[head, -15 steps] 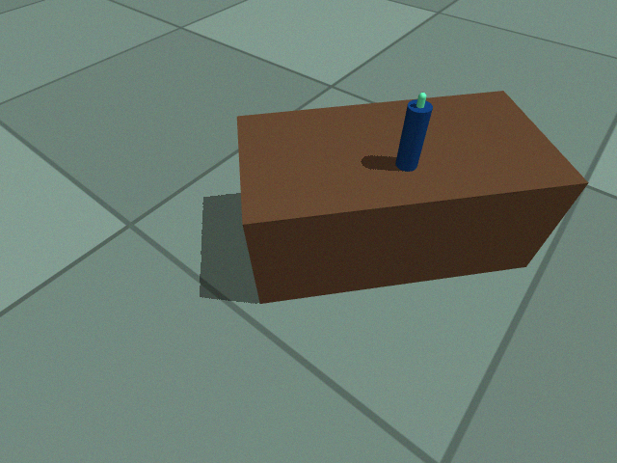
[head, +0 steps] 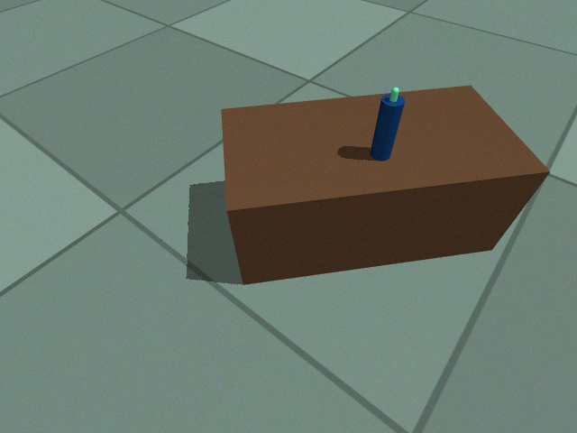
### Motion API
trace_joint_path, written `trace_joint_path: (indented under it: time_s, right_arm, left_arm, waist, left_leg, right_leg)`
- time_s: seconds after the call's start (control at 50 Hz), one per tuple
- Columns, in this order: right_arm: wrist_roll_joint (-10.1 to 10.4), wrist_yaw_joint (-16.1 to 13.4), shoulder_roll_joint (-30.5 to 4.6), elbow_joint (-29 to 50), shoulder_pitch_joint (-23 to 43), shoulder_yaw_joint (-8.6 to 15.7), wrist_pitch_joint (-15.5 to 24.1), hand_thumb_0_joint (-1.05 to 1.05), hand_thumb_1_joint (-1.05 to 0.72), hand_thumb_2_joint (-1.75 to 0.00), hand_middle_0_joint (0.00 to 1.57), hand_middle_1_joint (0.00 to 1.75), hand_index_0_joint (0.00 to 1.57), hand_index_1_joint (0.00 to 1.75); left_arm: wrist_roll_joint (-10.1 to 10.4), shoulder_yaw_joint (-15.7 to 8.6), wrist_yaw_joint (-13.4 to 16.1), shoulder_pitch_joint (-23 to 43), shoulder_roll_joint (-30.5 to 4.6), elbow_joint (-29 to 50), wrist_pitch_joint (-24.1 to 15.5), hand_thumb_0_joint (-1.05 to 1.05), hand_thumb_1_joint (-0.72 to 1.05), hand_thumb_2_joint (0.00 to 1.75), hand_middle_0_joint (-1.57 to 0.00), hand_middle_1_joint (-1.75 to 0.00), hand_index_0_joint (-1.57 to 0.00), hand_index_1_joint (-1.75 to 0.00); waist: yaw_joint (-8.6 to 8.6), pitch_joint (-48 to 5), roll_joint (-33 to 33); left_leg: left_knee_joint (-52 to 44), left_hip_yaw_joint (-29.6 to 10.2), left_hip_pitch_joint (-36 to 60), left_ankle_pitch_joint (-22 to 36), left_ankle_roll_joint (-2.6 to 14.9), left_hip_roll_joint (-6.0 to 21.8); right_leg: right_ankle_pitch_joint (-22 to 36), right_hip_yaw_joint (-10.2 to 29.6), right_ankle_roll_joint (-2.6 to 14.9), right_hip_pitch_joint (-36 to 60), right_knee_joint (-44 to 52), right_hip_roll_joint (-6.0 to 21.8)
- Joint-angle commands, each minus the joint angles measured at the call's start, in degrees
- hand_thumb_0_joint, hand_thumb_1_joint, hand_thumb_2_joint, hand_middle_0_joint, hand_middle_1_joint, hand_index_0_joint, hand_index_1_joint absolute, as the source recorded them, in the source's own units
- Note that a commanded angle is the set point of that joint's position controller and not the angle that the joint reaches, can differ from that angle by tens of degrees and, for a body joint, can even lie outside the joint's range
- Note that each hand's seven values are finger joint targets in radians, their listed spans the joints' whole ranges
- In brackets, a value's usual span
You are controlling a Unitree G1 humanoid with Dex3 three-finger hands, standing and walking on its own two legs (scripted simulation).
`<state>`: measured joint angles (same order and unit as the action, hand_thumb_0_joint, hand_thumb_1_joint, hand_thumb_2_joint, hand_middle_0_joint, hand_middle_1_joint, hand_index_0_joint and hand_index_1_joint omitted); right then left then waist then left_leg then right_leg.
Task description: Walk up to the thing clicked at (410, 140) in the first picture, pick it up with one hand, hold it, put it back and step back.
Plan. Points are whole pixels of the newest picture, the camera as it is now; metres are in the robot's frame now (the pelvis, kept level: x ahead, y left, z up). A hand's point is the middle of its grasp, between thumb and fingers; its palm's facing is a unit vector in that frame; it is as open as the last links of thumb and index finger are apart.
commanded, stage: stand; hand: right
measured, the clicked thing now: (387, 123) +1.02 -0.31 -0.21
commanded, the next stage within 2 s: walk up in 0.82 s
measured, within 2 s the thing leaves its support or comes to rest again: neither
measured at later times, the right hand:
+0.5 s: hand out of the picture +0.08 -0.24 -0.16, palm faces -0.04 +0.94 -0.33, open 7.3 cm
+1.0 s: hand out of the picture +0.07 -0.29 -0.15, palm faces -0.01 +0.92 -0.39, open 7.3 cm
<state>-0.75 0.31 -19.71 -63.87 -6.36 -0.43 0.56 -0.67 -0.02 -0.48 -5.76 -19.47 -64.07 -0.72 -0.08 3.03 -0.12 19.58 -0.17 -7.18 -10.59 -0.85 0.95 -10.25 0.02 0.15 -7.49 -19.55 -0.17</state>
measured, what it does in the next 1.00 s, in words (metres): lifts its right foot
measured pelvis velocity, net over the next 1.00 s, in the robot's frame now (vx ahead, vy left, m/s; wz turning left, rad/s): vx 0.04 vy -0.02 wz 0.01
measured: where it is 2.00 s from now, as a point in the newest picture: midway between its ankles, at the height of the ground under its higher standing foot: (349, 389)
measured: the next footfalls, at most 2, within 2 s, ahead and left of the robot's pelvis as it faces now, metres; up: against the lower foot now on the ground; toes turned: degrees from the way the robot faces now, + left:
right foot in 1.12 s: +0.20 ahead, -0.22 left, +0.00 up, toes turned -2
left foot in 1.50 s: +0.32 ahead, +0.01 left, +0.00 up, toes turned +8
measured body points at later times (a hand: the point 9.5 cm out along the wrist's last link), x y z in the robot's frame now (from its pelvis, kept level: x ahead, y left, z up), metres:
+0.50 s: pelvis +0.01 +0.00 +0.00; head +0.02 +0.00 +0.45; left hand +0.09 +0.30 -0.13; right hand +0.08 -0.29 -0.13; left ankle +0.00 +0.13 -0.75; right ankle +0.01 -0.12 -0.75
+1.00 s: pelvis +0.04 -0.02 -0.01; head +0.05 -0.01 +0.44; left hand +0.11 +0.31 -0.13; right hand +0.07 -0.34 -0.13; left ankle +0.00 +0.13 -0.75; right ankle +0.05 -0.15 -0.71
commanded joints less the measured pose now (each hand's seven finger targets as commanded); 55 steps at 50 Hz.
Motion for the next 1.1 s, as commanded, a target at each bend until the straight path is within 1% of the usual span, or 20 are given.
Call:
trace_joint_path:
  time_s: [0.0,0.06,0.2,0.28,0.34,0.48,0.56,0.66,0.78,0.8,0.82,0.84,0.86,0.88,0.9,0.92,0.96,1.02,1.06,1.08]
  right_arm:
    - [0.25,-0.74,-12.08,2.98,2.21,2.54,1.35,0.00,-0.90,-0.90,0.20,0.30,0.20,0.30]
    - [0.24,-0.74,-12.17,2.99,2.29,2.48,1.40,0.00,-0.90,-0.90,0.20,0.30,0.20,0.30]
    - [0.19,-0.81,-12.31,2.88,2.23,2.51,1.31,0.00,-0.90,-0.90,0.20,0.30,0.20,0.30]
    - [0.24,-0.83,-12.09,2.81,2.11,2.49,1.40,0.00,-0.90,-0.90,0.20,0.30,0.20,0.30]
    - [0.27,-0.76,-11.96,2.63,1.98,2.45,1.36,0.00,-0.90,-0.90,0.20,0.30,0.20,0.30]
    - [0.25,-0.84,-12.02,2.74,1.72,2.47,1.30,0.00,-0.90,-0.90,0.20,0.30,0.20,0.30]
    - [0.30,-0.85,-12.38,2.59,1.89,2.66,1.40,0.00,-0.90,-0.90,0.20,0.30,0.20,0.30]
    - [0.20,-0.96,-12.10,2.63,1.88,2.50,1.38,0.00,-0.90,-0.90,0.20,0.30,0.20,0.30]
    - [0.31,-1.00,-12.09,2.61,1.78,2.60,1.43,0.00,-0.90,-0.90,0.20,0.30,0.20,0.30]
    - [-0.27,-0.79,-17.57,4.69,-6.00,6.10,2.53,0.00,-0.90,-0.90,0.20,0.30,0.20,0.30]
    - [-0.65,-0.84,-19.89,3.25,-10.53,7.27,2.98,0.00,-0.90,-0.90,0.20,0.30,0.20,0.30]
    - [-1.00,-1.03,-21.93,3.18,-11.89,8.58,3.18,0.00,-0.90,-0.90,0.20,0.30,0.20,0.30]
    - [-0.84,-1.27,-22.75,4.27,-11.35,9.22,3.60,0.00,-0.90,-0.90,0.20,0.30,0.20,0.30]
    - [-0.94,-1.33,-22.45,5.73,-10.01,9.34,4.04,0.00,-0.90,-0.90,0.20,0.30,0.20,0.30]
    - [-1.04,-1.44,-21.67,6.71,-8.74,9.26,4.43,0.00,-0.90,-0.90,0.20,0.30,0.20,0.30]
    - [-1.07,-1.28,-20.21,7.99,-7.52,8.64,4.81,0.00,-0.90,-0.90,0.20,0.30,0.20,0.30]
    - [-1.43,-0.90,-19.66,9.98,-7.26,8.72,4.91,0.00,-0.90,-0.90,0.20,0.30,0.20,0.30]
    - [-1.63,-0.72,-20.32,12.11,-4.95,9.06,5.12,0.00,-0.90,-0.90,0.20,0.30,0.20,0.30]
    - [-1.81,-0.57,-19.56,13.42,-2.42,8.96,4.72,0.00,-0.90,-0.90,0.20,0.30,0.20,0.30]
    - [-1.72,-0.64,-18.91,14.11,-0.65,8.79,4.27,0.00,-0.90,-0.90,0.20,0.30,0.20,0.30]
  left_arm:
    - [0.19,-2.04,0.88,2.12,-12.26,3.32,-1.33,0.00,0.90,0.90,-0.20,-0.30,-0.20,-0.30]
    - [0.24,-2.00,0.94,1.99,-12.10,3.28,-1.45,0.00,0.90,0.90,-0.20,-0.30,-0.20,-0.30]
    - [0.20,-1.99,0.99,1.98,-12.11,3.31,-1.25,0.00,0.90,0.90,-0.20,-0.30,-0.20,-0.30]
    - [0.24,-1.93,0.98,1.75,-12.15,3.15,-1.28,0.00,0.90,0.90,-0.20,-0.30,-0.20,-0.30]
    - [0.32,-1.92,0.98,1.60,-12.35,3.05,-1.26,0.00,0.90,0.90,-0.20,-0.30,-0.20,-0.30]
    - [0.21,-2.03,1.08,1.81,-12.53,3.10,-1.25,0.00,0.90,0.90,-0.20,-0.30,-0.20,-0.30]
    - [0.29,-1.88,1.15,1.51,-12.19,3.07,-1.33,0.00,0.90,0.90,-0.20,-0.30,-0.20,-0.30]
    - [0.25,-2.15,1.10,1.85,-12.53,3.03,-1.08,0.00,0.90,0.90,-0.20,-0.30,-0.20,-0.30]
    - [0.24,-2.13,1.16,1.98,-12.50,2.95,-1.10,0.00,0.90,0.90,-0.20,-0.30,-0.20,-0.30]
    - [-1.72,-6.55,-1.07,0.58,-17.12,7.79,-0.71,0.00,0.90,0.90,-0.20,-0.30,-0.20,-0.30]
    - [-2.36,-6.58,-1.82,2.95,-16.20,8.30,-0.09,0.00,0.90,0.90,-0.20,-0.30,-0.20,-0.30]
    - [-2.85,-6.74,-2.30,5.61,-14.92,10.19,0.59,0.00,0.90,0.90,-0.20,-0.30,-0.20,-0.30]
    - [-3.31,-7.17,-2.73,5.91,-15.13,11.47,0.99,0.00,0.90,0.90,-0.20,-0.30,-0.20,-0.30]
    - [-2.94,-7.37,-3.13,4.11,-14.91,12.05,0.98,0.00,0.90,0.90,-0.20,-0.30,-0.20,-0.30]
    - [-2.62,-7.77,-3.61,3.32,-15.10,12.22,0.89,0.00,0.90,0.90,-0.20,-0.30,-0.20,-0.30]
    - [-2.23,-7.90,-4.02,2.12,-15.11,12.46,0.73,0.00,0.90,0.90,-0.20,-0.30,-0.20,-0.30]
    - [-2.16,-8.19,-4.98,1.67,-14.54,13.59,0.78,0.00,0.90,0.90,-0.20,-0.30,-0.20,-0.30]
    - [-1.93,-8.38,-5.84,0.45,-14.29,14.99,0.77,0.00,0.90,0.90,-0.20,-0.30,-0.20,-0.30]
    - [-1.84,-8.99,-5.61,-4.31,-14.42,13.70,0.47,0.00,0.90,0.90,-0.20,-0.30,-0.20,-0.30]
    - [-1.76,-9.45,-5.24,-9.66,-14.57,12.08,0.23,0.00,0.90,0.90,-0.20,-0.30,-0.20,-0.30]
  waist:
    - [0.15,-4.62,0.03]
    - [0.16,-5.05,-0.01]
    - [0.22,-4.35,-0.33]
    - [0.13,-5.03,-0.08]
    - [0.17,-4.35,0.03]
    - [0.04,-5.00,0.51]
    - [0.10,-5.50,-0.21]
    - [0.13,-5.42,-0.37]
    - [-0.04,-5.57,0.77]
    - [-1.46,-8.65,3.31]
    - [-3.65,-4.75,-1.15]
    - [-5.04,1.14,-6.20]
    - [-4.52,3.34,-4.30]
    - [-3.08,3.90,-3.48]
    - [-1.75,4.38,-3.64]
    - [-0.73,3.71,-3.63]
    - [-0.93,3.07,-7.81]
    - [0.57,2.93,-10.59]
    - [3.41,0.75,-9.59]
    - [6.67,-0.88,-7.18]
  left_leg:
    - [-3.14,-5.08,1.00,5.15,2.16,6.43]
    - [-2.95,-5.09,1.43,6.89,2.25,6.50]
    - [-3.50,-5.19,1.24,6.06,2.05,6.50]
    - [-3.19,-4.94,1.63,7.96,2.13,6.44]
    - [-3.86,-5.25,1.04,6.29,1.90,6.26]
    - [-3.72,-5.29,1.70,7.82,2.05,6.36]
    - [-2.96,-5.20,2.10,11.12,2.07,6.49]
    - [-3.57,-5.03,1.77,8.87,2.08,6.34]
    - [-3.35,-5.17,2.52,11.54,1.91,6.44]
    - [-0.53,-8.79,5.59,-13.51,6.62,6.14]
    - [-4.84,-16.03,9.06,-26.40,9.06,10.65]
    - [-9.48,-24.80,11.52,-31.73,11.99,17.22]
    - [-10.58,-28.48,9.19,-31.76,14.49,21.17]
    - [-10.83,-28.58,7.35,-31.08,15.01,21.56]
    - [-11.11,-27.59,4.81,-29.53,14.50,21.05]
    - [-10.01,-23.75,4.33,-25.96,13.53,18.50]
    - [-9.16,-18.57,3.49,-21.25,12.90,16.13]
    - [-6.13,-11.52,-3.34,-15.64,11.51,13.55]
    - [-1.08,-6.57,-10.30,-12.25,9.36,10.47]
    - [5.41,-3.98,-14.66,-11.84,8.27,8.83]
  right_leg:
    - [5.60,5.82,1.59,0.66,3.41,7.28]
    - [7.23,5.62,1.39,1.08,3.41,7.33]
    - [5.74,5.35,1.42,0.43,3.35,7.17]
    - [8.25,5.41,1.45,1.44,3.11,7.45]
    - [5.73,5.12,1.31,0.86,3.38,7.11]
    - [7.21,5.04,1.35,1.38,3.17,7.36]
    - [10.56,4.87,1.35,2.49,2.95,7.60]
    - [9.02,5.01,1.33,2.89,3.09,7.70]
    - [10.18,4.69,1.33,2.76,2.94,7.60]
    - [-13.50,2.13,2.46,-0.55,-5.15,2.77]
    - [-21.52,1.07,2.66,-12.63,-11.82,1.63]
    - [-20.17,0.00,1.40,-26.29,-22.97,1.65]
    - [-18.61,4.33,1.09,-31.38,-29.65,3.71]
    - [-16.77,6.28,1.39,-31.84,-31.60,5.26]
    - [-15.14,8.02,1.63,-30.03,-33.35,6.75]
    - [-14.33,7.85,1.34,-28.74,-32.55,6.75]
    - [-14.32,5.39,0.69,-26.54,-28.90,6.26]
    - [-11.03,3.20,0.52,-16.83,-21.14,6.55]
    - [-6.35,-0.60,0.63,-4.40,-15.73,4.86]
    - [-2.25,-3.49,0.53,3.98,-12.47,3.02]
